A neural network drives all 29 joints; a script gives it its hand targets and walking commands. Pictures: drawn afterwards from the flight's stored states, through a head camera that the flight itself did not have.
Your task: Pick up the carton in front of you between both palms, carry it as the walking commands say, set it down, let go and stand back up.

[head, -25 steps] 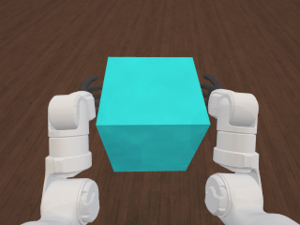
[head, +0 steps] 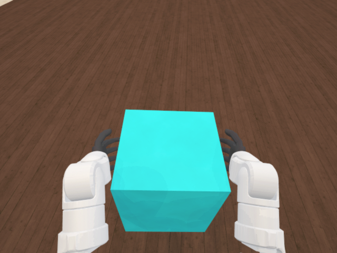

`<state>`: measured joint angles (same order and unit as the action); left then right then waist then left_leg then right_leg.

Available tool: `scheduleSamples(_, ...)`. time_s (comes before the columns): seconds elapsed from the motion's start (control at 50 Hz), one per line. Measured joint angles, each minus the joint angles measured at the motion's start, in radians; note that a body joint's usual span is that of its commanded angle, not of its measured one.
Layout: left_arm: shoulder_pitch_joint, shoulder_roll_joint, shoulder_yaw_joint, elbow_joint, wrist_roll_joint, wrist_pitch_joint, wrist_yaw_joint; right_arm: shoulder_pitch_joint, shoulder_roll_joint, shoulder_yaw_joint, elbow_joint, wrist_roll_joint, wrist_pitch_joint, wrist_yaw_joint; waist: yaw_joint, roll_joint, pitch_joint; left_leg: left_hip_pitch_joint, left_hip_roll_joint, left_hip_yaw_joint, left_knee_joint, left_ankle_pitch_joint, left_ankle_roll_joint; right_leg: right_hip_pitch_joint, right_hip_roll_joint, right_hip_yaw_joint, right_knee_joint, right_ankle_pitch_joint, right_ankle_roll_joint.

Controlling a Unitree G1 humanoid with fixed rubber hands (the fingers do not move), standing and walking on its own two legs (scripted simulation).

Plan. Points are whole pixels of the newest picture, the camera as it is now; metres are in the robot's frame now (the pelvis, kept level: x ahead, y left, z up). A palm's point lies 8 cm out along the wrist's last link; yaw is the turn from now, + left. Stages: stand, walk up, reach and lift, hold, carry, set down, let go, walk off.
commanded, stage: carry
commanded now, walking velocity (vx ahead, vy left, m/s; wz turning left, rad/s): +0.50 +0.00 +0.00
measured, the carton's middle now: (167, 174) +0.32 +0.00 +0.02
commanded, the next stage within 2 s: none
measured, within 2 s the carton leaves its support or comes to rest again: neither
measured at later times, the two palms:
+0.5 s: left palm (105, 90) +0.58 +0.19 +0.09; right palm (201, 87) +0.58 -0.11 +0.10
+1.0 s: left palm (129, 44) +0.88 +0.14 +0.10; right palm (201, 46) +0.89 -0.16 +0.09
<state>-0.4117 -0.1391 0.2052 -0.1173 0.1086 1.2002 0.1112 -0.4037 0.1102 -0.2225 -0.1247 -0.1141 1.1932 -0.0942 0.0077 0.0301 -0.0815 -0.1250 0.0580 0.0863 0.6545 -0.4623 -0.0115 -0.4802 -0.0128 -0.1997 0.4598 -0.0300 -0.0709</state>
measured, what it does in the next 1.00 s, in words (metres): walks ahead: left foot, then right foot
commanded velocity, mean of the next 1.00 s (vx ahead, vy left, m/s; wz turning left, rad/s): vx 0.50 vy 0.00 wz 0.00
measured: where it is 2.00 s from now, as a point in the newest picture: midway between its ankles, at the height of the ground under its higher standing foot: (161, 127)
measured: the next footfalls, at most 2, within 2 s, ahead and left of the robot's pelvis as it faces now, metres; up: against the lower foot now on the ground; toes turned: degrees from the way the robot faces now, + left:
left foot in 0.44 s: +0.46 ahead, +0.13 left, +0.00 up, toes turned +11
right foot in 0.92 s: +0.75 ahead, -0.10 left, +0.00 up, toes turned -13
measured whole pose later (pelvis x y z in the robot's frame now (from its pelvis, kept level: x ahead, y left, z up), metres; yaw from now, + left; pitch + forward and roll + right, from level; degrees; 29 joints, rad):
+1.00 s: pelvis +0.62 +0.00 +0.00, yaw +1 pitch +3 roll +0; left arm -0.18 -0.14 0.09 -0.28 0.12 1.22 0.09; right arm -0.17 0.12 -0.13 -0.31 -0.11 1.23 -0.09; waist 0.01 0.04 -0.15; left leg -0.19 0.10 0.10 0.88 -0.46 -0.03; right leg -0.46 -0.06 -0.25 0.54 -0.14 -0.08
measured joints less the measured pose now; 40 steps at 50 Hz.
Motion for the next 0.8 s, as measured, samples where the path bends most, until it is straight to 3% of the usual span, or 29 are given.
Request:
scheduleSamples(0.06, 0.087, -0.035, -0.030, -0.025, 0.024, -0.021, -0.002, 0.084, 0.001, 0.005, -0.031, 0.008, -0.008, 0.011, -0.002, -0.008, -0.001, -0.191, -0.024, -0.047, 0.377, 0.005, 0.009, 0.046, -0.011, -0.008, 0.031, -0.117, -0.018)
scheduleSamples(0.1, 0.150, -0.015, -0.062, -0.059, 0.015, -0.012, -0.006, 0.134, 0.019, 0.024, -0.055, 0.000, -0.005, 0.011, -0.007, -0.018, 0.001, -0.292, -0.021, -0.035, 0.436, 0.055, 0.010, 0.104, -0.017, -0.007, -0.016, -0.127, 0.000)
scheduleSamples(0.28, 0.275, 0.008, -0.108, -0.218, -0.017, 0.008, -0.016, 0.257, 0.022, 0.119, -0.213, -0.003, 0.015, 0.005, 0.007, -0.015, -0.034, -0.476, 0.039, 0.012, 0.033, 0.292, -0.021, 0.361, -0.006, 0.012, -0.184, -0.201, 0.025)
scheduleSamples(0.4, 0.267, 0.007, -0.116, -0.215, -0.005, 0.041, -0.021, 0.257, 0.021, 0.110, -0.220, -0.004, 0.049, 0.005, 0.008, -0.028, -0.105, -0.411, 0.023, 0.077, -0.151, 0.397, 0.008, 0.521, -0.015, 0.022, -0.183, -0.337, 0.076)
scheduleSamples(0.46, 0.249, 0.012, -0.101, -0.189, 0.003, 0.056, -0.022, 0.234, 0.024, 0.106, -0.171, -0.005, 0.048, 0.007, 0.002, -0.066, -0.121, -0.352, -0.005, 0.128, -0.158, 0.409, 0.057, 0.520, -0.064, 0.045, 0.001, -0.473, 0.104)
scheduleSamples(0.48, 0.245, 0.019, -0.092, -0.171, 0.002, 0.056, -0.022, 0.221, 0.026, 0.109, -0.134, -0.008, 0.039, 0.007, -0.005, -0.077, -0.122, -0.357, -0.009, 0.140, -0.110, 0.378, 0.076, 0.460, -0.086, 0.064, 0.152, -0.470, 0.100)
scheduleSamples(0.54, 0.239, 0.033, -0.079, -0.120, 0.000, 0.063, -0.023, 0.209, 0.028, 0.116, -0.062, -0.018, 0.031, 0.007, -0.017, -0.062, -0.098, -0.317, -0.001, 0.150, -0.103, 0.293, 0.091, 0.219, -0.064, 0.141, 0.580, -0.433, 0.080)
scheduleSamples(0.58, 0.242, 0.019, -0.077, -0.104, 0.007, 0.060, -0.023, 0.231, 0.025, 0.113, -0.063, -0.016, 0.028, 0.007, -0.018, -0.056, -0.076, -0.266, -0.003, 0.151, -0.158, 0.293, 0.082, 0.088, -0.066, 0.144, 0.670, -0.367, 0.068)
scheduleSamples(0.68, 0.278, 0.008, -0.111, -0.139, 0.015, 0.027, -0.023, 0.278, 0.020, 0.109, -0.119, 0.003, 0.004, 0.008, -0.027, -0.049, -0.042, -0.134, -0.017, 0.145, -0.295, 0.287, 0.074, -0.109, -0.104, 0.127, 0.505, -0.211, 0.083)
scheduleSamples(0.8, 0.295, 0.010, -0.123, -0.237, 0.010, 0.020, -0.023, 0.282, 0.020, 0.126, -0.202, 0.013, -0.003, 0.008, -0.023, -0.046, -0.041, 0.022, -0.025, 0.137, -0.391, 0.230, 0.040, -0.146, -0.112, 0.088, 0.187, -0.050, 0.088)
